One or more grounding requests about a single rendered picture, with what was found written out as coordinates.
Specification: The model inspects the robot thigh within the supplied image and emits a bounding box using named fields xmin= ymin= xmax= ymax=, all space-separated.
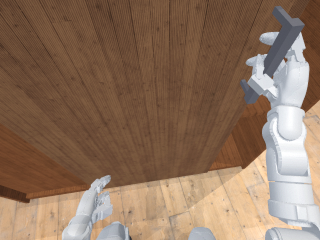
xmin=96 ymin=223 xmax=130 ymax=240
xmin=188 ymin=227 xmax=216 ymax=240

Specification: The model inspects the robot right thigh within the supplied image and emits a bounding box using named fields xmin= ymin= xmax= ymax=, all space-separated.
xmin=188 ymin=227 xmax=216 ymax=240

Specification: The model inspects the handle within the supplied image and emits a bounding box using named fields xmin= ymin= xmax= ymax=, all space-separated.
xmin=240 ymin=6 xmax=305 ymax=104

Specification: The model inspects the robot left forearm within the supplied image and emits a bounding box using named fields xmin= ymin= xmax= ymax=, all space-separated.
xmin=62 ymin=214 xmax=93 ymax=240

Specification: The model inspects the robot right forearm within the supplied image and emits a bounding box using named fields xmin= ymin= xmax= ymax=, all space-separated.
xmin=262 ymin=105 xmax=320 ymax=238

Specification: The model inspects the robot left hand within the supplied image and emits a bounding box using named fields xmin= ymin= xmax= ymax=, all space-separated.
xmin=75 ymin=175 xmax=113 ymax=224

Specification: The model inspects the robot right hand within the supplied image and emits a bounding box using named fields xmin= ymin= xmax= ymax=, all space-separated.
xmin=246 ymin=32 xmax=310 ymax=109

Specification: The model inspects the robot right upper arm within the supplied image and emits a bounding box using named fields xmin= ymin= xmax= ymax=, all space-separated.
xmin=265 ymin=227 xmax=320 ymax=240

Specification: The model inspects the robot left thigh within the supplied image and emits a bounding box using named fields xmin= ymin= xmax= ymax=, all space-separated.
xmin=96 ymin=223 xmax=130 ymax=240

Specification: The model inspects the wardrobe door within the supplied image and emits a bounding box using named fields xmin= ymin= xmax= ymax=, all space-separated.
xmin=0 ymin=0 xmax=310 ymax=189
xmin=0 ymin=123 xmax=87 ymax=194

